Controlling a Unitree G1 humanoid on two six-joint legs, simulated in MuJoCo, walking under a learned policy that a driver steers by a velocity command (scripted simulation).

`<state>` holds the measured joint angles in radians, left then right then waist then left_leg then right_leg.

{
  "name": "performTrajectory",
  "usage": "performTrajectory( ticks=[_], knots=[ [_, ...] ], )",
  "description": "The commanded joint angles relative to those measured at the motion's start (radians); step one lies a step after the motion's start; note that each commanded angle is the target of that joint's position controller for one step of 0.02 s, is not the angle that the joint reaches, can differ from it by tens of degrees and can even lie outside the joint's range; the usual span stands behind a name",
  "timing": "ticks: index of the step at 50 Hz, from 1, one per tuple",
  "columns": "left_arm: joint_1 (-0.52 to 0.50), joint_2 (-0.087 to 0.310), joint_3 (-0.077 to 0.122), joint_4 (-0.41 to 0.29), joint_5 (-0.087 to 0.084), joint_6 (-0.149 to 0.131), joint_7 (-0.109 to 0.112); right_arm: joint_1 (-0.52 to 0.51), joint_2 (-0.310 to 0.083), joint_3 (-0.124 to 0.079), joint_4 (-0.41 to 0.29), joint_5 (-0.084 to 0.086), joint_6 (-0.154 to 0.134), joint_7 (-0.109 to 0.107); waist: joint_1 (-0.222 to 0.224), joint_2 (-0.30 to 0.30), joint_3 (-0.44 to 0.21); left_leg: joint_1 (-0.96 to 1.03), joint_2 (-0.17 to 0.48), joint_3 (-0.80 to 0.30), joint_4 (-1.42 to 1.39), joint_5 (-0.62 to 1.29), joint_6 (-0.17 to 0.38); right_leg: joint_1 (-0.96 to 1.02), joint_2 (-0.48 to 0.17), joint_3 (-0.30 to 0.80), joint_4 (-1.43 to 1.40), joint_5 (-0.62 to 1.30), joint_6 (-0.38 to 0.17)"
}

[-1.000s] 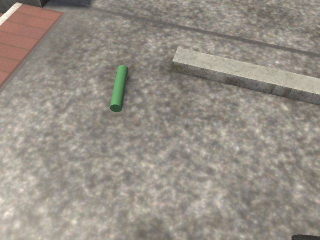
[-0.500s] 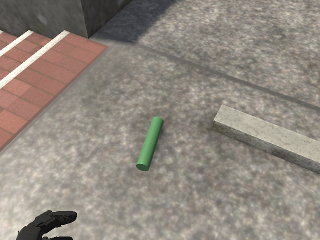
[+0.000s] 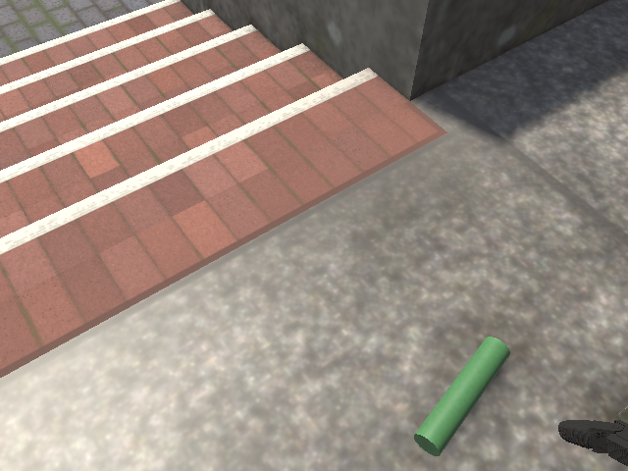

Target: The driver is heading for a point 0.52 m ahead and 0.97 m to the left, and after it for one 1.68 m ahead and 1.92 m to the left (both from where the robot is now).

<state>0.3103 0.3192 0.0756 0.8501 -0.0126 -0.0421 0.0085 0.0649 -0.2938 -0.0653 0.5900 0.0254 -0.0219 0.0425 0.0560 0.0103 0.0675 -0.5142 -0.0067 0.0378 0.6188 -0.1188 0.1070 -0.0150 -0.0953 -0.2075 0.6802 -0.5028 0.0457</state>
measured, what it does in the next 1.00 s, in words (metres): walks ahead, turning left: right foot, then left foot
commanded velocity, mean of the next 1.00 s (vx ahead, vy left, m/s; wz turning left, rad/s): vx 0.50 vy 0.00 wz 0.60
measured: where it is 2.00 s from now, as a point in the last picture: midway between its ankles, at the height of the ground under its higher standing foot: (183, 278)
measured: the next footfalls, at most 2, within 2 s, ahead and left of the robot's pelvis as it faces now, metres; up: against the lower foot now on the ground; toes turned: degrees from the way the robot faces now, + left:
right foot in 0.44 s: +0.46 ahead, -0.09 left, +0.00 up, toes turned +19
left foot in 0.96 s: +0.60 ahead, +0.28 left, +0.00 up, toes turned +36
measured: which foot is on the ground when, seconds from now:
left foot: down 0.00-0.44, up 0.46-0.94, down 0.96-1.00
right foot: up 0.00-0.42, down 0.44-0.96, up 0.98-1.00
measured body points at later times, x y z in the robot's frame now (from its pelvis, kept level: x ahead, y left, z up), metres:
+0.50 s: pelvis +0.30 -0.01 +0.00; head +0.32 +0.00 +0.45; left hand +0.45 +0.29 -0.06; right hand +0.43 -0.29 -0.11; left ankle +0.12 +0.08 -0.67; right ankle +0.42 -0.10 -0.72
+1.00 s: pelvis +0.53 +0.13 +0.00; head +0.56 +0.16 +0.45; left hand +0.39 +0.39 -0.13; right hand +0.86 +0.05 -0.07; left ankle +0.57 +0.25 -0.72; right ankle +0.44 -0.10 -0.67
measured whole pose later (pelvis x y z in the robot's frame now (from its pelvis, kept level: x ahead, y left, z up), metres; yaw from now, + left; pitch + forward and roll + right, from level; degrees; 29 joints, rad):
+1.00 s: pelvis +0.53 +0.13 +0.00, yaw +36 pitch +1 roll -1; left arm 0.32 0.32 0.07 0.83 0.03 -0.05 -0.01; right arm 0.08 -0.29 -0.06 0.60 0.00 -0.03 0.04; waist 0.05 -0.01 0.07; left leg -0.51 -0.03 0.04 0.64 -0.15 0.10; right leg -0.06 -0.09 -0.14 0.80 -0.46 0.02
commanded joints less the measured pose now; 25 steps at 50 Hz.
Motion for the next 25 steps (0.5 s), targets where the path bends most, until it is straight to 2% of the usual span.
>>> performTrajectory(
  ticks=[1,2,3,4,5,6,8,10,13,15,17,20,21,22,23,24,25],
  knots=[
    [-0.051,0.097,-0.008,-0.156,0.000,-0.072,-0.016,0.372,-0.262,-0.086,-0.008,0.000,-0.015,-0.017,-0.178,0.154,-0.447,0.945,0.338,-0.867,-0.309,-0.313,0.314,-0.780,0.103,0.287,0.716,-0.097,-0.031],
    [-0.138,0.139,0.002,-0.185,-0.034,-0.091,-0.023,0.338,-0.207,-0.068,0.008,-0.008,-0.031,-0.014,-0.185,0.107,-0.296,0.847,0.309,-0.716,-0.327,-0.236,0.262,-0.852,0.057,0.288,0.689,0.007,-0.050],
    [-0.142,0.123,-0.004,-0.181,-0.021,-0.101,-0.019,0.282,-0.180,-0.059,0.009,-0.004,-0.038,-0.015,-0.138,0.034,-0.216,0.699,0.264,-0.598,-0.325,-0.140,0.226,-0.804,0.014,0.288,0.595,0.094,-0.057],
    [-0.137,0.123,0.000,-0.169,0.006,-0.101,-0.013,0.213,-0.153,-0.049,0.000,-0.007,-0.038,-0.018,-0.095,0.010,-0.162,0.563,0.225,-0.509,-0.333,-0.030,0.201,-0.734,-0.013,0.288,0.509,0.141,-0.047],
    [-0.118,0.130,0.006,-0.164,0.016,-0.091,-0.014,0.171,-0.131,-0.039,-0.016,-0.020,-0.038,-0.022,-0.060,0.029,-0.139,0.471,0.198,-0.456,-0.354,0.060,0.194,-0.665,-0.030,0.294,0.467,0.176,-0.039],
    [-0.106,0.126,0.007,-0.165,0.020,-0.080,-0.016,0.152,-0.130,-0.038,-0.022,-0.024,-0.038,-0.026,-0.042,0.040,-0.131,0.415,0.188,-0.438,-0.374,0.110,0.199,-0.628,-0.029,0.289,0.436,0.192,-0.026],
    [-0.110,0.098,0.000,-0.167,0.029,-0.061,-0.016,0.157,-0.142,-0.041,-0.009,-0.019,-0.043,-0.037,-0.032,0.029,-0.112,0.328,0.168,-0.376,-0.390,0.205,0.207,-0.601,-0.018,0.265,0.355,0.232,0.007],
    [-0.180,0.070,-0.010,-0.190,0.031,-0.053,-0.014,0.182,-0.165,-0.047,0.009,-0.016,-0.042,-0.050,-0.050,0.028,-0.079,0.274,0.134,-0.324,-0.396,0.205,0.188,-0.599,0.002,0.253,0.219,0.350,0.031],
    [-0.297,0.039,-0.025,-0.217,0.025,-0.057,-0.023,0.225,-0.172,-0.050,0.034,-0.008,-0.034,-0.060,-0.100,0.051,-0.056,0.225,0.082,-0.283,-0.379,0.094,0.136,-0.518,0.054,0.245,-0.018,0.552,0.036],
    [-0.353,0.048,-0.024,-0.236,0.013,-0.064,-0.031,0.269,-0.178,-0.052,0.055,-0.004,-0.031,-0.061,-0.125,0.055,-0.051,0.236,0.095,-0.317,-0.364,0.035,0.120,-0.480,0.078,0.252,-0.096,0.604,0.029],
    [-0.371,0.072,-0.016,-0.248,0.007,-0.069,-0.037,0.295,-0.169,-0.050,0.073,0.002,-0.025,-0.063,-0.126,0.066,-0.051,0.298,0.120,-0.376,-0.310,-0.002,0.109,-0.475,0.082,0.280,-0.151,0.584,0.012],
    [-0.314,0.102,0.003,-0.240,0.005,-0.080,-0.040,0.289,-0.162,-0.051,0.078,-0.001,-0.015,-0.066,-0.089,0.110,-0.064,0.365,0.144,-0.452,-0.212,0.029,0.084,-0.409,0.089,0.283,-0.180,0.450,-0.030],
    [-0.241,0.112,0.013,-0.221,0.007,-0.083,-0.035,0.278,-0.144,-0.045,0.076,-0.003,-0.012,-0.065,-0.048,0.114,-0.088,0.355,0.118,-0.448,-0.153,0.062,0.063,-0.309,0.096,0.262,-0.216,0.442,-0.052],
    [-0.134,0.144,0.028,-0.206,0.020,-0.089,-0.028,0.278,-0.099,-0.029,0.068,-0.008,-0.014,-0.061,0.004,0.089,-0.176,0.308,0.063,-0.402,0.007,0.076,0.028,-0.118,0.036,0.301,-0.211,0.436,-0.095],
    [0.018,0.202,0.041,-0.197,0.028,-0.086,-0.019,0.310,-0.040,-0.006,0.050,-0.030,-0.015,-0.062,0.044,-0.059,-0.332,0.168,-0.018,-0.300,0.307,-0.170,-0.019,0.150,-0.150,0.496,-0.197,0.401,-0.148],
    [0.067,0.260,0.057,-0.158,0.031,-0.073,-0.030,0.447,-0.025,0.001,0.024,0.014,-0.027,-0.060,-0.031,-0.414,-0.405,-0.184,-0.101,-0.219,0.600,-0.504,-0.072,0.377,-0.343,1.013,-0.341,0.111,-0.308],
    [0.025,0.149,0.034,-0.186,0.010,-0.069,-0.032,0.407,-0.136,-0.019,0.059,0.022,-0.025,-0.065,0.000,-0.237,-0.304,-0.276,-0.019,-0.248,0.708,-0.433,-0.090,0.308,-0.324,1.011,-0.390,-0.097,-0.280]
  ],
)
Over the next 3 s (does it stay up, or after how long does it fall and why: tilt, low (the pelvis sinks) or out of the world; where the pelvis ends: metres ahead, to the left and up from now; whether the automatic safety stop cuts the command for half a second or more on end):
stays up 0.95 0.81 0.00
